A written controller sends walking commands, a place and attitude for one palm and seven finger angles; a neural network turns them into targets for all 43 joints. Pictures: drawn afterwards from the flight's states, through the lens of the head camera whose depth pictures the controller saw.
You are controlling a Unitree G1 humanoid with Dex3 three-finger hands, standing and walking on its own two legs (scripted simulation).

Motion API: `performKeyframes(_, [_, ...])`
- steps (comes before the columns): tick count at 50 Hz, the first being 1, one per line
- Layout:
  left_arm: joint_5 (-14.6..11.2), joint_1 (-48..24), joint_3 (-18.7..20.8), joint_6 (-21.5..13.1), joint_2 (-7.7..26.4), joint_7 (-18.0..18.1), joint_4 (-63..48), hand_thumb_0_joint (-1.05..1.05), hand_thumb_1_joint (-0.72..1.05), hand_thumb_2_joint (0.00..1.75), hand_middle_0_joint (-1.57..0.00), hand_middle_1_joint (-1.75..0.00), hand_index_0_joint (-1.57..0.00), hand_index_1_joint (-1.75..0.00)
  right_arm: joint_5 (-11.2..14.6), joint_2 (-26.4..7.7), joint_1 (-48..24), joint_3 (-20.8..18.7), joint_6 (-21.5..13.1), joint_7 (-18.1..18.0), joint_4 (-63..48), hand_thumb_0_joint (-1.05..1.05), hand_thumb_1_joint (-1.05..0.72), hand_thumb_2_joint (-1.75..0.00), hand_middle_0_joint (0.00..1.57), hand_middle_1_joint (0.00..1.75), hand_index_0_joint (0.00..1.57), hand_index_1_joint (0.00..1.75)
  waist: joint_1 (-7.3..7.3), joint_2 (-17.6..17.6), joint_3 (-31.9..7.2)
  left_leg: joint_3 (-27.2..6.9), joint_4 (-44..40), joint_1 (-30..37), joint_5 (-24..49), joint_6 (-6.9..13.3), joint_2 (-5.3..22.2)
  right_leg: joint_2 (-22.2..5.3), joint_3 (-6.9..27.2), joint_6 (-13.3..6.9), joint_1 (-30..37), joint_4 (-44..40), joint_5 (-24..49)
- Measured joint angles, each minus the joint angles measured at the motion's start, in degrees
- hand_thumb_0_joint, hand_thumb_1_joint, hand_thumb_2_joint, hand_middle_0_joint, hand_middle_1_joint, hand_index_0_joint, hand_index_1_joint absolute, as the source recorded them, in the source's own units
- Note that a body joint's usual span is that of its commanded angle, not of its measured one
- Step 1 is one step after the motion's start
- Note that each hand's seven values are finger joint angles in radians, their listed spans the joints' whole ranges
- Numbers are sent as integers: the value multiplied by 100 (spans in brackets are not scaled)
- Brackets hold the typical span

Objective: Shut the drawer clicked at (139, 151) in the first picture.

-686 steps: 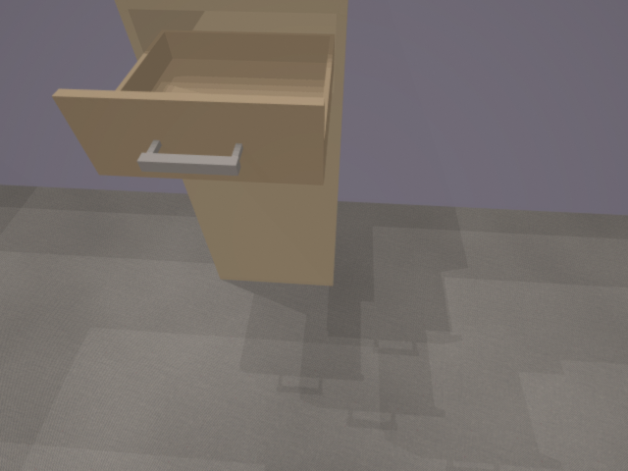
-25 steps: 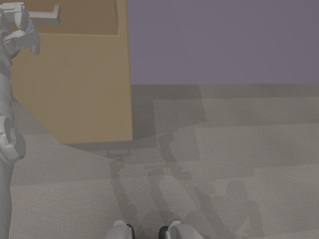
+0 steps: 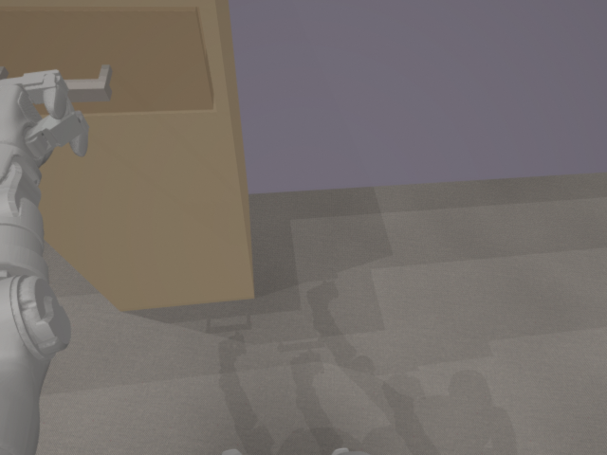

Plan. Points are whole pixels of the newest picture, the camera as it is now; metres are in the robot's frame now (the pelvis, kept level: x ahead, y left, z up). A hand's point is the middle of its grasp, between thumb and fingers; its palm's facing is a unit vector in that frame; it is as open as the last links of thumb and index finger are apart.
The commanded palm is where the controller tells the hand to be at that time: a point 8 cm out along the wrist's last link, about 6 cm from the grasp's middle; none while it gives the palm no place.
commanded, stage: pull the fist back off the drawer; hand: left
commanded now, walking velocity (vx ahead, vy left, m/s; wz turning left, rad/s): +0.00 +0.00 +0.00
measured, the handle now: (50, 82) +0.59 +0.28 +0.14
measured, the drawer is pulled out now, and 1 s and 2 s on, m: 0.00 0.00 0.00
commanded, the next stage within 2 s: draw the hand back to the body in 0.06 s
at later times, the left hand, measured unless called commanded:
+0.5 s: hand (44, 180) +0.41 +0.24 +0.15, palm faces +0.03 -1.00 +0.01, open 3.3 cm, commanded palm +0.37 +0.28 +0.16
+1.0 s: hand out of the picture +0.26 +0.24 +0.17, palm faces +0.40 -0.88 -0.25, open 3.3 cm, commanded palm +0.21 +0.27 +0.19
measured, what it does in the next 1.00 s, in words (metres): stands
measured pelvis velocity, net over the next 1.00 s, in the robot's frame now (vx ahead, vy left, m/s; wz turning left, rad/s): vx -0.02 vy -0.01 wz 0.04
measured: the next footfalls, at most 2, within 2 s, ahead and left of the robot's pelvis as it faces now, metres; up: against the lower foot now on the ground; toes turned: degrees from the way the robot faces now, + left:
none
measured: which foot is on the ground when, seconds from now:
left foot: down 0.00-1.00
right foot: down 0.00-1.00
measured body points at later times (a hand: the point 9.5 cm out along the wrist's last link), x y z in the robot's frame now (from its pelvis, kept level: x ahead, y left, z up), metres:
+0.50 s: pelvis +0.02 +0.00 +0.01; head +0.04 +0.00 +0.46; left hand +0.40 +0.29 +0.15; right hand +0.12 -0.26 -0.09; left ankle +0.00 +0.09 -0.71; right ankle -0.03 -0.11 -0.71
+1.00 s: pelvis -0.02 -0.01 +0.03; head -0.02 -0.04 +0.48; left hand +0.23 +0.28 +0.19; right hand +0.17 -0.23 -0.06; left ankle +0.00 +0.09 -0.71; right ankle -0.03 -0.11 -0.71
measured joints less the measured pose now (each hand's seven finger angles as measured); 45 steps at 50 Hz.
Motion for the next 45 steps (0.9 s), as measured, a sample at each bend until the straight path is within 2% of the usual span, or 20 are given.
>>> performKeyframes(13, [-334, 712, -207, 13, -427, -169, -900, 2, 90, 90, -140, -160, -140, -160, 119, -2, -391, -93, 145, -31, -109, 1, -90, -90, 20, 30, 20, 30, 335, -45, -15, -32, -166, 423, -48, -18, -62, -47, -23, -7, 434, -147, -82])
performKeyframes(18, [-634, 1688, -287, 313, -773, -264, -1939, 2, 90, 90, -140, -160, -140, -160, 216, -33, -463, -152, 171, -9, -274, 1, -90, -90, 20, 30, 20, 30, 489, 6, -113, 47, -386, 809, -33, -6, -77, -59, 65, 11, 775, -326, -48])
performKeyframes(24, [-878, 2699, -446, 744, -1201, -136, -3226, 2, 90, 90, -140, -160, -140, -160, 302, 36, -692, -134, 73, -16, -435, 1, -91, -90, 20, 30, 20, 30, 692, 7, -86, 40, -595, 1290, 33, -7, -132, -105, 60, 13, 1244, -486, -26])
performKeyframes(29, [-928, 3152, -531, 1051, -1318, 11, -3880, 2, 90, 90, -140, -160, -140, -160, 326, 81, -1017, -57, -54, -68, -513, 1, -91, -90, 20, 30, 20, 30, 832, 5, 17, -27, -673, 1522, 127, -20, -175, -141, -10, -5, 1485, -521, 12])
performKeyframes(34, [-1048, 3589, -728, 1247, -1425, -3, -4552, 2, 90, 90, -140, -160, -140, -160, 357, 74, -1249, -1, -210, -153, -540, 1, -90, -90, 20, 30, 20, 30, 987, 65, 76, -96, -765, 1736, 239, -28, -219, -178, -83, -15, 1712, -579, 77])
performKeyframes(35, [-916, 3696, -822, 1227, -1443, 160, -4725, 2, 90, 90, -140, -160, -140, -160, 337, 77, -1293, 5, -242, -165, -530, 1, -90, -90, 20, 30, 20, 30, 1024, 73, 99, -99, -802, 1800, 266, -29, -227, -185, -85, -18, 1770, -602, 93])
performKeyframes(37, [-646, 3933, -1033, 1112, -1501, 718, -5066, 2, 90, 90, -140, -160, -140, -160, 288, 93, -1408, 17, -298, -190, -481, 1, -90, -90, 20, 30, 20, 30, 1080, 92, 183, -92, -931, 1953, 345, -35, -241, -196, -78, -21, 1905, -693, 153])
performKeyframes(40, [-394, 4336, -1208, 1021, -1656, 1400, -5512, 2, 90, 90, -140, -160, -140, -160, 259, 139, -1571, 44, -317, -220, -401, 1, -90, -90, 20, 30, 20, 30, 1128, 104, 331, -79, -1177, 2173, 502, -43, -258, -208, -64, -24, 2091, -876, 280])
performKeyframes(45, [-138, 5111, -1280, 962, -1836, 2036, -6236, 2, 90, 90, -140, -160, -141, -160, 183, 240, -1664, 94, -330, -257, -264, 1, -90, -90, 20, 30, 20, 30, 1172, 69, 539, -59, -1576, 2559, 718, -71, -249, -191, -36, -48, 2441, -1222, 477])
